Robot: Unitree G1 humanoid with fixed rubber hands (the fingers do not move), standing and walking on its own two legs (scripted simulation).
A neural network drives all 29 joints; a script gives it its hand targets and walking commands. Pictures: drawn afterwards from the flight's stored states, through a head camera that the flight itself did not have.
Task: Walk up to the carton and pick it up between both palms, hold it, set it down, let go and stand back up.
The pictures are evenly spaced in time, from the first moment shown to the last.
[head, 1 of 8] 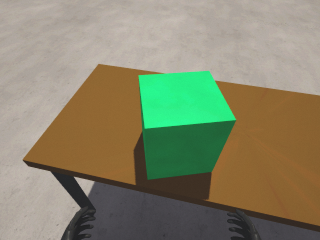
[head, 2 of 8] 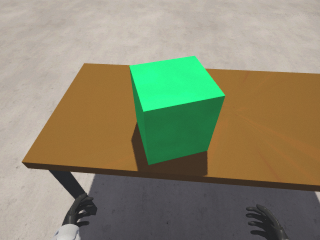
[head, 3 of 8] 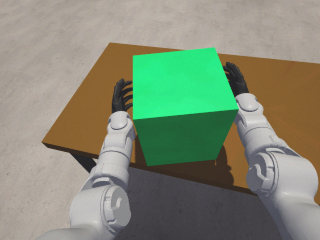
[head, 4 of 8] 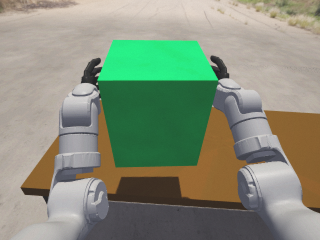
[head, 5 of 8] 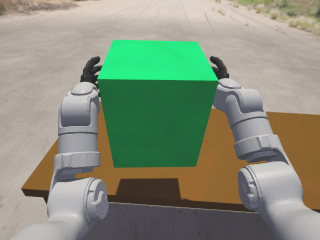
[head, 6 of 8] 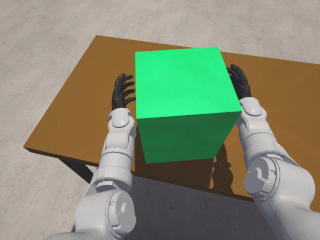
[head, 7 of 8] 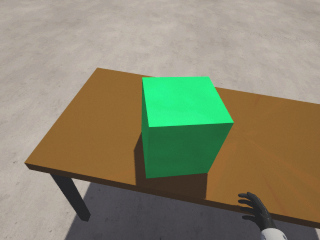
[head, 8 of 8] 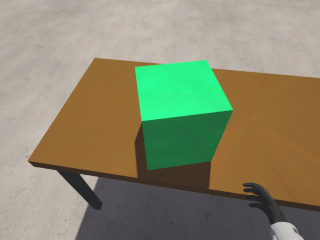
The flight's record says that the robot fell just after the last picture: no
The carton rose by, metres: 0.23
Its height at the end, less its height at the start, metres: +0.00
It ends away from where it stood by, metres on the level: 0.02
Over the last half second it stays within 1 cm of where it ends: yes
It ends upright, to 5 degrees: yes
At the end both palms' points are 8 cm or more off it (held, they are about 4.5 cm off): yes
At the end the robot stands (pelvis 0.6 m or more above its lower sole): yes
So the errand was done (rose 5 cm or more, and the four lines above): yes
